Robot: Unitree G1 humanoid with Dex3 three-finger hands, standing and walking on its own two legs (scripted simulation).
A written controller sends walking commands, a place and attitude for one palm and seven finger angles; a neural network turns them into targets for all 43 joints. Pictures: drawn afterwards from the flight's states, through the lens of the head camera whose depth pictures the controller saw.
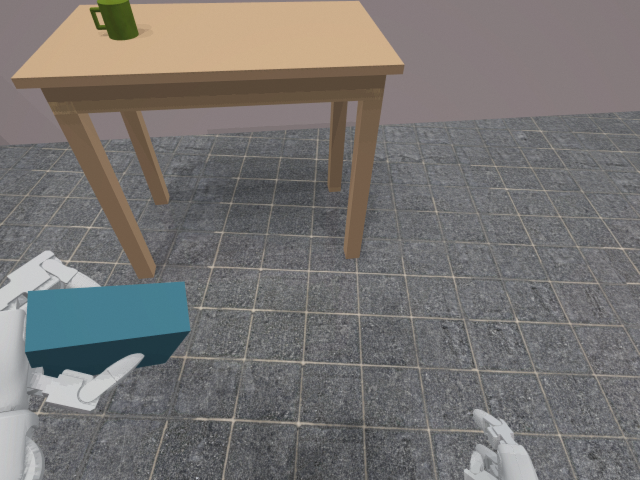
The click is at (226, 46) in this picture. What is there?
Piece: table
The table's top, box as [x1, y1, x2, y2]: [11, 1, 404, 88]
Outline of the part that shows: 404,64 358,1 130,4 139,34 136,37 128,40 110,39 108,37 106,30 98,30 95,27 89,8 91,6 98,6 97,5 79,5 12,76 11,79 16,88 395,74 402,73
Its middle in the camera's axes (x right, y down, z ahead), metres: -0.30 -0.62 +1.18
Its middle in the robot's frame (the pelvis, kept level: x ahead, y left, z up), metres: +1.29 +0.38 +0.05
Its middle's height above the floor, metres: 0.82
